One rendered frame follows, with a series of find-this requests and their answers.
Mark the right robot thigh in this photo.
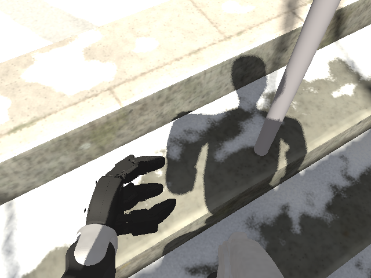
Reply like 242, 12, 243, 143
218, 239, 284, 278

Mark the robot left hand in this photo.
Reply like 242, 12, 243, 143
84, 155, 176, 236

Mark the robot left forearm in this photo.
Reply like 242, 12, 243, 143
61, 224, 118, 278

